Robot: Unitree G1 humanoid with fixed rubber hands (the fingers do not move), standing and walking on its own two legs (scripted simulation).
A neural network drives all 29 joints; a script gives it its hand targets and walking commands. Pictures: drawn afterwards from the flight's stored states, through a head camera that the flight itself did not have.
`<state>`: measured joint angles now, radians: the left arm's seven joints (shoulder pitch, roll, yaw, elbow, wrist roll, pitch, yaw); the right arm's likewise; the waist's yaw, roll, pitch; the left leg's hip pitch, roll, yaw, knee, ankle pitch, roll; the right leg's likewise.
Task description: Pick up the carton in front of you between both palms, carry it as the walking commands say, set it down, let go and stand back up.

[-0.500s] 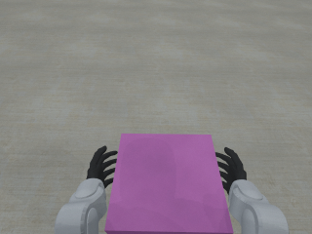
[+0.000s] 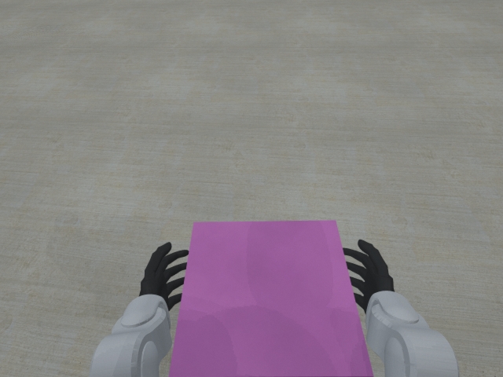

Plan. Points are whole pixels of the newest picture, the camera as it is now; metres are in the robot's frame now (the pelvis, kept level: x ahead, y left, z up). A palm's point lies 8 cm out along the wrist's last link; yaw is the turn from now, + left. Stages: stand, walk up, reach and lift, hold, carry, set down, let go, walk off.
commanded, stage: carry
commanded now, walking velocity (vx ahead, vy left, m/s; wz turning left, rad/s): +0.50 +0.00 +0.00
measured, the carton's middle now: (265, 321) +0.22 +0.01 -0.02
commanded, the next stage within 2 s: none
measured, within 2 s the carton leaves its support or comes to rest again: neither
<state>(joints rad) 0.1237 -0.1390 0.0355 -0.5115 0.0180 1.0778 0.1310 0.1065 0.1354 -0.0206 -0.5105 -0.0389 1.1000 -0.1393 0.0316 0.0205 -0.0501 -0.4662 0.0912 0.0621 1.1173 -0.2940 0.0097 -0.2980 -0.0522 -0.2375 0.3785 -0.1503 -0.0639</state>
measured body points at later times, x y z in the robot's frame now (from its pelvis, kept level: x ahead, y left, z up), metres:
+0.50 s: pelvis +0.35 +0.06 +0.00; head +0.36 +0.07 +0.45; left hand +0.60 +0.18 +0.07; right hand +0.57 -0.12 +0.07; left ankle +0.39 +0.13 -0.75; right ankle +0.23 -0.08 -0.64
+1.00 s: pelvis +0.62 +0.00 +0.00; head +0.64 -0.01 +0.44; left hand +0.86 +0.16 +0.06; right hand +0.86 -0.15 +0.05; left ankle +0.55 +0.13 -0.72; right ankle +0.69 -0.08 -0.75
